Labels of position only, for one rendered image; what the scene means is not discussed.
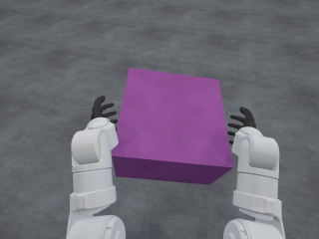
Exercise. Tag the left robot forearm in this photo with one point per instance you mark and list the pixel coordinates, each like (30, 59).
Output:
(93, 189)

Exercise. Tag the robot right upper arm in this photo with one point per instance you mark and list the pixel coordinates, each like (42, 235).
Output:
(247, 229)

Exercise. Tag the carton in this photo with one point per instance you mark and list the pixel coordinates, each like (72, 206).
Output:
(172, 127)

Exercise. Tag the robot left upper arm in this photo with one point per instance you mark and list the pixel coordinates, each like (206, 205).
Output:
(98, 227)

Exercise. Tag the robot left hand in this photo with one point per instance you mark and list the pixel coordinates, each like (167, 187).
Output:
(97, 110)

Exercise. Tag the right robot forearm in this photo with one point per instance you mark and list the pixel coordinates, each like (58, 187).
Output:
(256, 191)

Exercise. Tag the robot right hand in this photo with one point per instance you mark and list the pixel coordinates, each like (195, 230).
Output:
(248, 121)

